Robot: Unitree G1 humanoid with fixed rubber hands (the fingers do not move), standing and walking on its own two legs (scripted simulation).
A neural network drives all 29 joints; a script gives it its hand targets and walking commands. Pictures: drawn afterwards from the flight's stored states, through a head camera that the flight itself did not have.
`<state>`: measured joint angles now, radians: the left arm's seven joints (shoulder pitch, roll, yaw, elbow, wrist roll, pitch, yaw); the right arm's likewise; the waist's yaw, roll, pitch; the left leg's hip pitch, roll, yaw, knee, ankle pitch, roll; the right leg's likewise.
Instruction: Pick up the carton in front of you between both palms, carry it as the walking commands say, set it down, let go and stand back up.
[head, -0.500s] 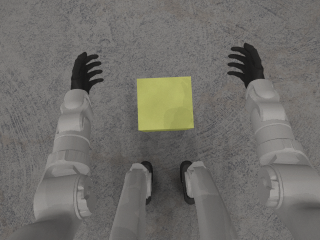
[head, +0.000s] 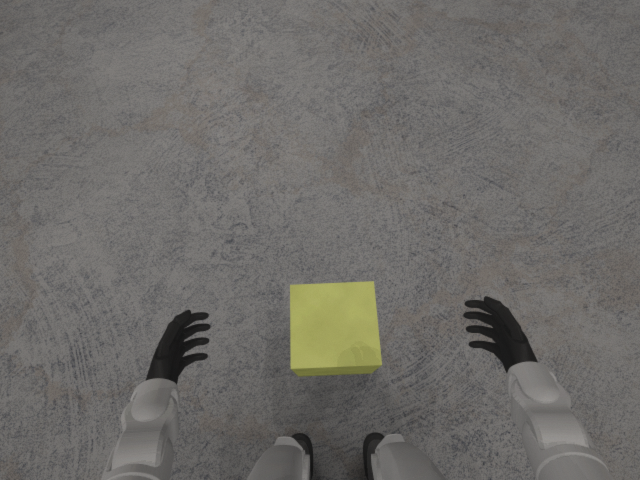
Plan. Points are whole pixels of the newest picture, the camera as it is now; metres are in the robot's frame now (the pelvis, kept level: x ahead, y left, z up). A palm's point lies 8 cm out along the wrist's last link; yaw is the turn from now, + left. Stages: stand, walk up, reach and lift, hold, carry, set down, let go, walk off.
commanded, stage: let go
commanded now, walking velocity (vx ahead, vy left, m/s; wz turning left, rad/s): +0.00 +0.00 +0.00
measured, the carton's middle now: (333, 332) +0.38 +0.00 -0.62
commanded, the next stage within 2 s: stand in 0.64 s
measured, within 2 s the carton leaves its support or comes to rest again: neither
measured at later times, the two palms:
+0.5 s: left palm (134, 450) +0.16 +0.23 -0.04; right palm (561, 430) +0.17 -0.23 -0.03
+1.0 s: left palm out of the picture +0.13 +0.29 -0.06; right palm (599, 451) +0.15 -0.28 -0.05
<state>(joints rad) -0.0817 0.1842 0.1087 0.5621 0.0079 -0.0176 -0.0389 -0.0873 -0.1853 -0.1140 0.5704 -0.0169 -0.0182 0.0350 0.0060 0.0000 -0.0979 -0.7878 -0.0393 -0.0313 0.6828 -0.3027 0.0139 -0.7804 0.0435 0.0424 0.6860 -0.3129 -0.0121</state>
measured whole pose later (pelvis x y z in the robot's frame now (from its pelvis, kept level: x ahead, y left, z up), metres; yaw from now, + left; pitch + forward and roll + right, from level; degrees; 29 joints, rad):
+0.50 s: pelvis +0.00 +0.00 +0.03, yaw +0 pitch -5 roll +0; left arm 0.21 0.21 0.04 0.43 0.01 0.14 -0.08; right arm 0.21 -0.21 -0.05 0.43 -0.02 0.14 0.08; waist 0.00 0.00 0.10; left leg -0.10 -0.04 -0.04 0.45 -0.27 0.02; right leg -0.09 0.04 0.04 0.45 -0.28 -0.02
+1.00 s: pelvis +0.01 +0.00 +0.03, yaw +1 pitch -2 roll -1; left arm 0.21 0.29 0.09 0.71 0.02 0.00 0.02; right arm 0.21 -0.30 -0.08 0.72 -0.03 -0.01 -0.02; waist 0.00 0.00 0.01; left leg -0.18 -0.04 -0.06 0.52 -0.30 0.02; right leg -0.15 0.04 0.03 0.49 -0.30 -0.01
